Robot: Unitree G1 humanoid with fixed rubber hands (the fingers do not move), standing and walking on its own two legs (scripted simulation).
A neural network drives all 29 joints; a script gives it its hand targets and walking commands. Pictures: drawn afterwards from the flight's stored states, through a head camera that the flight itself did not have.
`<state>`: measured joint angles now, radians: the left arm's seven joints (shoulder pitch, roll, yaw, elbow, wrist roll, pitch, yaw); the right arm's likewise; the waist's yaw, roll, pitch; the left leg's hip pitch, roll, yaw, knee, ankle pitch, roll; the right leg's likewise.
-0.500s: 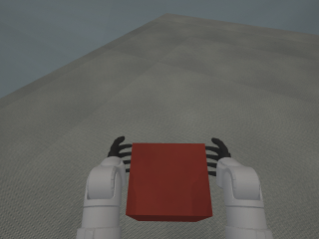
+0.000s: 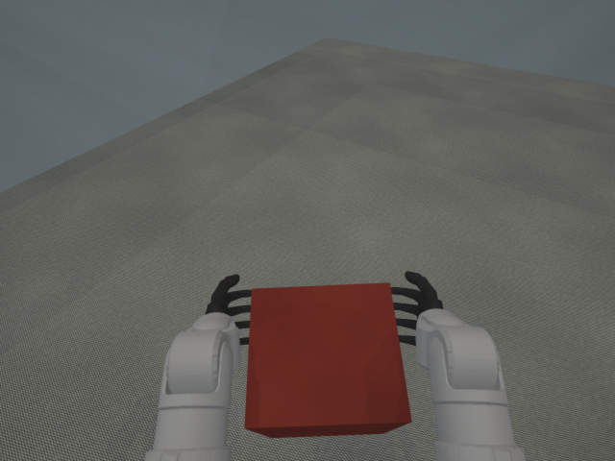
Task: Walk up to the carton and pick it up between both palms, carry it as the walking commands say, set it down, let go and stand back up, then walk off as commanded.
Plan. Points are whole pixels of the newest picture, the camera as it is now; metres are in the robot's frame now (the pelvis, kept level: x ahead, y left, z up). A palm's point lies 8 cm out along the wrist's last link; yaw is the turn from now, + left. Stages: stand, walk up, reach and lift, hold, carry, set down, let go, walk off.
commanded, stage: carry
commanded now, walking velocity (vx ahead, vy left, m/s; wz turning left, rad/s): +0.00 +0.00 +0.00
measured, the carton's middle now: (324, 368) +0.29 -0.01 -0.02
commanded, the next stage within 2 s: hold in 0.70 s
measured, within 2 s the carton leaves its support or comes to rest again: neither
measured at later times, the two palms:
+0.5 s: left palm (211, 325) +0.29 +0.14 +0.08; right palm (421, 324) +0.29 -0.12 +0.08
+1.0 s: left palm (222, 357) +0.27 +0.13 +0.04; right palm (431, 355) +0.26 -0.14 +0.05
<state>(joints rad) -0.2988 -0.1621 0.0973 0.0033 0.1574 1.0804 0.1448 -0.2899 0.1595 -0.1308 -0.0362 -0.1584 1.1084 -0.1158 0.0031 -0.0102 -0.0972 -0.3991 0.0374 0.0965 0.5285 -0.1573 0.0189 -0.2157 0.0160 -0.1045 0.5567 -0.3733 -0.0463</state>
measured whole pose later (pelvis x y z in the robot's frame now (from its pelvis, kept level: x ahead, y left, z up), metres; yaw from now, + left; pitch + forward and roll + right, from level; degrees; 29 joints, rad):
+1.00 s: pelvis -0.01 +0.01 +0.01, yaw -10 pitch -6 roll +1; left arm -0.20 -0.14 0.11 0.18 0.17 0.78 0.10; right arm -0.27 0.15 -0.12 0.31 -0.23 0.71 -0.09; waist 0.11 -0.06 0.03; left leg -0.16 0.00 0.01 0.41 -0.13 -0.02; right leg -0.07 0.06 0.07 0.49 -0.30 -0.04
